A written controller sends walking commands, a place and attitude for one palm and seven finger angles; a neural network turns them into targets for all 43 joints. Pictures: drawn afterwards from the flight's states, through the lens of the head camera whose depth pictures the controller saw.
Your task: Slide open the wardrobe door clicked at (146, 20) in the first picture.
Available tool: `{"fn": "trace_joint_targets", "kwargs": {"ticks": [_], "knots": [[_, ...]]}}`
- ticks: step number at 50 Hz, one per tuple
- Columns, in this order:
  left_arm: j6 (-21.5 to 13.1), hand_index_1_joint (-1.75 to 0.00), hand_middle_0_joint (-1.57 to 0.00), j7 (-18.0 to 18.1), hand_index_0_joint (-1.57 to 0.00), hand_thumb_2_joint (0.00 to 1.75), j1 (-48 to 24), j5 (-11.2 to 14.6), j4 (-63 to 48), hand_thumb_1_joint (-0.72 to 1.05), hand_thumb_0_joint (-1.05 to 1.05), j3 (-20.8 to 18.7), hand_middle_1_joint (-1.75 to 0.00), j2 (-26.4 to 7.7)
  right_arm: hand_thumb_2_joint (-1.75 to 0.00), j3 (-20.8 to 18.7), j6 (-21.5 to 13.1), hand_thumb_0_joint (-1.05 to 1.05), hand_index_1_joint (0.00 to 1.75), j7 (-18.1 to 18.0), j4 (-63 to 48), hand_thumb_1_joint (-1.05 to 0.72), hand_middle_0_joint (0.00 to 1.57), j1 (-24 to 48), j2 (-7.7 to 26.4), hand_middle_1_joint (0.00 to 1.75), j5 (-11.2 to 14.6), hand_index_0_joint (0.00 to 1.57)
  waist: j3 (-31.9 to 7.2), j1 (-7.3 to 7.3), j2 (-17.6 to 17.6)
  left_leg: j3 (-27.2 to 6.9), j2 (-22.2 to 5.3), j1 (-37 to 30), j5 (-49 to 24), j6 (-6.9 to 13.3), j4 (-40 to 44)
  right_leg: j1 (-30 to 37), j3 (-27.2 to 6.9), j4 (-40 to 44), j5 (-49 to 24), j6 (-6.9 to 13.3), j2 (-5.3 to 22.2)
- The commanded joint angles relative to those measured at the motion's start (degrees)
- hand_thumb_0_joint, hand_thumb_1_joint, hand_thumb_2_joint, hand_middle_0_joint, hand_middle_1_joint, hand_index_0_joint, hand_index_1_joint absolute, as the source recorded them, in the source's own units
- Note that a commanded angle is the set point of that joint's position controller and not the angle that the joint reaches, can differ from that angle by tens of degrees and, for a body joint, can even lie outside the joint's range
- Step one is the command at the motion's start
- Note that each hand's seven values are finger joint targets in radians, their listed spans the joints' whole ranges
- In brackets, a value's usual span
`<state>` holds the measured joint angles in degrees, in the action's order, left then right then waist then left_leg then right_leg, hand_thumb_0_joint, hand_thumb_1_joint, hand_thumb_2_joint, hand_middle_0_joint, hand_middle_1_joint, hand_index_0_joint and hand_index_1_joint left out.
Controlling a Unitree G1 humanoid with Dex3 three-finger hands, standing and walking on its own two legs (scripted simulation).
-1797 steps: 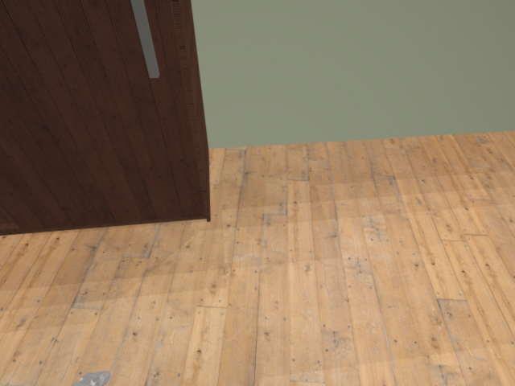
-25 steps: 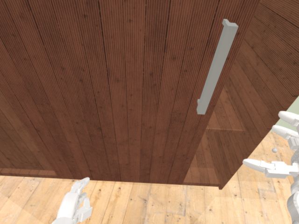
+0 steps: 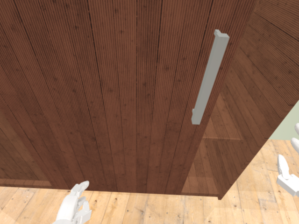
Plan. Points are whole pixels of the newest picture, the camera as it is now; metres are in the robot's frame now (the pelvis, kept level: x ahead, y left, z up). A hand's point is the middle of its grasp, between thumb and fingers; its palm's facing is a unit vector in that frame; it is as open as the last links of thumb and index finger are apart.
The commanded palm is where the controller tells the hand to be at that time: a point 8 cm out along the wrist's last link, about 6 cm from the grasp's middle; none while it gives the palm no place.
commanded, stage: draw the hand back to the body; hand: right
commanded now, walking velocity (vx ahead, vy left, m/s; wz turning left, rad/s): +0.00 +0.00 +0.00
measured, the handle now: (205, 82) +0.48 -0.17 +0.17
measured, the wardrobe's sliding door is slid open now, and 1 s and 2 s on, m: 0.27 0.27 0.27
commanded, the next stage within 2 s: step back with the hand held close in 0.34 s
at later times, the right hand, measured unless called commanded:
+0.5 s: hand (288, 180) +0.17 -0.26 +0.16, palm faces +0.47 +0.81 -0.34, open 7.4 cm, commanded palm +0.12 -0.29 +0.17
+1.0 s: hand out of the picture +0.13 -0.28 +0.16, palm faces +0.44 +0.78 -0.46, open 7.4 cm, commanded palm +0.08 -0.31 +0.17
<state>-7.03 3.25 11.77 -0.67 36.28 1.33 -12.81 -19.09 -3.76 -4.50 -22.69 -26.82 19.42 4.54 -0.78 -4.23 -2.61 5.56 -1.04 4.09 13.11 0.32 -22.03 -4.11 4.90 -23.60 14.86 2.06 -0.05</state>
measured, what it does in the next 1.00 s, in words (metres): shifts its weight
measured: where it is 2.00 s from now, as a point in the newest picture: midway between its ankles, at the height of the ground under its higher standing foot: outside the picture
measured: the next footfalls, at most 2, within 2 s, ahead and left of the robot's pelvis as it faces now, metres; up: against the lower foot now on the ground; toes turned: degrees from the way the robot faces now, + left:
left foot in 1.48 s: -0.20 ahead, +0.11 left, +0.00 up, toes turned -2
right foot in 1.90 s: -0.11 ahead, -0.10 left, +0.00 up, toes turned +1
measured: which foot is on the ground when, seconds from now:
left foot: down 0.00-1.00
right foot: down 0.00-1.00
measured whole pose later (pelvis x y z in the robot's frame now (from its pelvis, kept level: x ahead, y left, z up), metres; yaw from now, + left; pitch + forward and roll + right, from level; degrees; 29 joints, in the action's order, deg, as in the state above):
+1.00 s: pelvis -0.07 -0.02 -0.01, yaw +1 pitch -1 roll +1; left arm -3.0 4.7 12.7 0.3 30.3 0.2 -12.9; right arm -25.0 -11.2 -7.2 -26.6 -29.4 23.3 1.8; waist -0.1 -0.6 0.2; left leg 4.2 -2.3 18.9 10.7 -0.6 -30.8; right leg -18.6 6.3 -32.4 13.2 4.3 -0.4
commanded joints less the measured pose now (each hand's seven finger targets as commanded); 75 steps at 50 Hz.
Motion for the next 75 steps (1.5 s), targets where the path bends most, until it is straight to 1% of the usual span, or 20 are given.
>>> {"fn": "trace_joint_targets", "kwargs": {"ticks": [1,7,16,22,23,24,25,28,32,39,44,51,57,60,62,64,65,69,72,75], "knots": [[-2.67,-0.30,-0.20,0.74,-0.20,0.90,-7.35,0.30,-8.63,0.90,0.00,-2.21,-0.30,-6.51,-0.90,-5.17,-3.26,0.00,0.30,-1.53,-11.88,-0.90,0.20,8.26,9.44,0.30,-0.16,0.20,-0.54,0.48,-2.69,-2.87,0.65,0.95,-11.76,0.87,2.42,-1.65,-4.98,3.72,-18.04,-1.70,1.82],[-2.58,-0.30,-0.20,1.42,-0.20,0.90,-7.84,0.19,-8.72,0.90,0.00,-2.27,-0.30,-6.69,-0.90,-5.07,-3.04,0.00,0.30,-2.06,-10.17,-0.90,0.20,8.84,9.59,0.30,-0.11,0.20,-1.54,0.14,1.45,-2.95,0.62,0.57,-8.33,0.84,3.00,-1.90,-5.01,4.50,-12.13,-0.82,1.33],[-3.05,-0.30,-0.20,1.44,-0.20,0.90,-8.82,0.12,-8.46,0.90,0.00,-1.97,-0.30,-6.18,-0.90,-5.86,-3.77,0.00,0.30,-2.32,-11.84,-0.90,0.20,9.17,10.40,0.30,-0.18,0.20,-0.67,-0.23,-3.18,-3.32,0.47,-0.32,-6.28,1.13,4.03,-2.49,-5.11,5.12,-9.17,-0.99,1.10],[-3.02,-0.30,-0.20,1.50,-0.20,0.90,-9.06,0.32,-8.33,0.90,0.00,-2.14,-0.30,-6.18,-0.90,-5.81,-4.09,0.00,0.30,-2.05,-9.70,-0.90,0.20,8.50,9.86,0.30,0.17,0.20,1.34,-0.07,-0.73,-3.65,0.38,0.67,-3.09,0.91,5.38,-3.09,-4.85,5.63,-6.01,-0.66,1.14],[-3.01,-0.30,-0.20,1.67,-0.20,0.90,-9.22,0.51,-7.95,0.90,0.00,-2.21,-0.30,-6.36,-0.90,-7.33,-4.13,0.00,0.30,-2.31,-9.46,-0.90,0.20,11.16,11.91,0.30,0.14,0.20,1.76,0.08,-0.81,-3.71,0.48,1.01,-2.06,0.90,5.89,-3.17,-4.92,5.89,-4.90,-0.72,1.28],[-1.91,-0.30,-0.20,1.47,-0.20,0.90,-8.59,1.01,-10.95,0.90,0.00,-2.35,-0.30,-7.60,-0.90,-13.56,-6.70,0.00,0.30,-2.98,-13.97,-0.90,0.20,17.67,18.11,0.30,-0.69,0.20,4.90,2.09,-0.03,-9.83,-2.84,7.08,-1.15,0.56,9.00,-8.77,-5.34,3.17,0.46,0.65,2.62],[-1.28,-0.30,-0.20,1.50,-0.20,0.90,-7.43,0.66,-9.73,0.90,0.00,-2.24,-0.30,-6.52,-0.90,-9.86,-7.13,0.00,0.30,-2.67,-8.98,-0.90,0.20,11.36,13.15,0.30,-0.75,0.20,3.97,2.52,3.39,-10.78,-4.73,8.98,1.46,0.98,10.07,-8.37,-6.11,1.05,0.68,0.78,2.09],[-0.35,-0.30,-0.20,1.16,-0.20,0.90,-7.61,0.54,-10.59,0.90,0.00,-2.52,-0.30,-6.45,-0.90,-6.36,-7.75,0.00,0.30,-2.46,-9.41,-0.90,0.20,6.94,10.13,0.30,-1.54,0.20,0.83,2.70,3.26,-11.11,-6.59,10.78,-0.93,1.32,9.64,-6.89,-5.17,-2.12,-3.51,0.73,1.80],[0.68,-0.30,-0.20,1.32,-0.20,0.90,-5.98,0.64,-11.78,0.90,0.00,-3.40,-0.30,-7.59,-0.90,-8.20,-8.69,0.00,0.30,-3.34,-12.55,-0.90,0.20,1.72,11.93,0.30,-1.72,0.20,-7.02,2.75,0.10,-8.58,-5.22,5.54,-12.03,0.71,2.49,-6.87,-5.92,-0.78,-11.70,0.55,3.48],[2.33,-0.30,-0.20,2.20,-0.20,0.90,-5.82,0.91,-14.80,0.90,0.00,-4.04,-0.30,-7.43,-0.90,-13.12,-9.57,0.00,0.30,-4.06,-17.36,-0.90,0.20,-2.38,15.44,0.30,-1.36,0.20,-10.54,2.60,0.21,-7.03,-3.00,0.69,-22.77,-0.22,-6.62,-11.63,-8.00,0.06,-20.63,0.57,5.79],[1.85,-0.30,-0.20,2.24,-0.20,0.90,-4.99,1.11,-14.69,0.90,0.00,-4.26,-0.30,-7.91,-0.90,-12.02,-10.05,0.00,0.30,-3.91,-14.84,-0.90,0.20,-2.70,13.39,0.30,-1.68,0.20,-6.70,2.91,-1.45,-7.30,-1.90,0.32,-15.82,-0.72,-9.11,-20.01,-9.44,3.07,-9.24,1.62,7.58],[0.02,-0.30,-0.20,2.16,-0.20,0.90,-3.83,1.15,-14.55,0.90,0.00,-4.41,-0.30,-8.45,-0.90,-11.29,-11.77,0.00,0.30,-3.99,-13.35,-0.90,0.20,1.92,12.21,0.30,-3.65,0.20,-0.95,3.47,-0.45,-8.80,-1.20,-2.93,-2.98,-0.74,-11.93,-37.35,-12.14,6.80,22.10,4.36,8.76],[-1.67,-0.30,-0.20,1.70,-0.20,0.90,-2.39,0.33,-13.76,0.90,0.00,-4.42,-0.30,-7.85,-0.90,-11.38,-13.73,0.00,0.30,-4.60,-16.79,-0.90,0.20,5.67,13.56,0.30,-4.39,0.20,0.61,4.04,3.31,-14.44,-4.84,10.98,15.23,2.11,-1.18,-30.61,-10.78,-2.20,22.68,2.60,4.30],[-2.48,-0.30,-0.20,1.50,-0.20,0.90,-1.86,0.25,-12.66,0.90,0.00,-4.07,-0.30,-7.22,-0.90,-12.01,-14.96,0.00,0.30,-5.11,-19.96,-0.90,0.20,4.85,14.87,0.30,-3.72,0.20,-2.85,4.58,1.52,-14.21,-5.68,16.84,10.94,2.77,-0.51,-20.94,-10.57,-5.16,15.18,1.45,2.77],[-2.94,-0.30,-0.20,1.55,-0.20,0.90,-1.99,0.13,-12.62,0.90,0.00,-3.98,-0.30,-7.47,-0.90,-12.49,-15.47,0.00,0.30,-5.22,-20.42,-0.90,0.20,3.10,14.76,0.30,-3.64,0.20,-4.02,4.40,-3.17,-11.74,-3.09,12.81,8.14,1.46,-4.59,-23.85,-13.05,-0.23,17.14,2.09,4.67],[-3.74,-0.30,-0.20,1.89,-0.20,0.90,-2.77,0.22,-13.03,0.90,0.00,-4.20,-0.30,-8.48,-0.90,-13.66,-15.88,0.00,0.30,-5.01,-20.02,-0.90,0.20,2.51,13.99,0.30,-4.38,0.20,-4.31,3.64,-12.55,-6.44,3.46,-1.47,2.38,-1.12,-21.41,-38.21,-21.75,13.58,29.35,5.00,12.75],[-4.04,-0.30,-0.20,1.91,-0.20,0.90,-2.74,0.04,-12.91,0.90,0.00,-4.61,-0.30,-8.44,-0.90,-14.73,-16.03,0.00,0.30,-4.89,-19.54,-0.90,0.20,3.50,14.65,0.30,-4.99,0.20,-4.20,3.11,-13.44,-5.62,5.01,-5.22,2.15,-1.64,-28.39,-42.92,-23.88,16.30,31.27,6.33,15.96],[-5.04,-0.30,-0.20,1.31,-0.20,0.90,-2.52,-0.13,-11.71,0.90,0.00,-5.43,-0.30,-7.71,-0.90,-14.26,-16.27,0.00,0.30,-3.95,-14.26,-0.90,0.20,-0.10,13.04,0.30,-4.10,0.20,-2.23,3.28,-3.91,-6.40,5.26,2.00,9.27,-0.82,-22.32,-34.31,-21.44,12.13,22.22,6.27,16.06],[-5.57,-0.30,-0.20,0.66,-0.20,0.90,-2.95,-0.35,-9.07,0.90,0.00,-4.97,-0.30,-7.24,-0.90,-11.15,-16.33,0.00,0.30,-3.30,-13.84,-0.90,0.20,0.62,11.58,0.30,-2.73,0.20,-1.77,3.55,-5.67,-5.30,4.71,9.63,11.49,0.52,-6.50,-20.23,-19.71,11.07,13.88,3.29,13.92],[-5.52,-0.30,-0.20,0.49,-0.20,0.90,-2.68,-0.80,-6.67,0.90,0.00,-4.77,-0.30,-6.80,-0.90,-9.80,-17.87,0.00,0.30,-3.06,-15.46,-0.90,0.20,5.47,13.16,0.30,-2.29,0.20,-8.26,3.32,-3.10,-10.45,0.65,13.48,-2.82,1.28,4.13,-4.09,-14.18,1.77,-16.04,-0.19,11.08]]}}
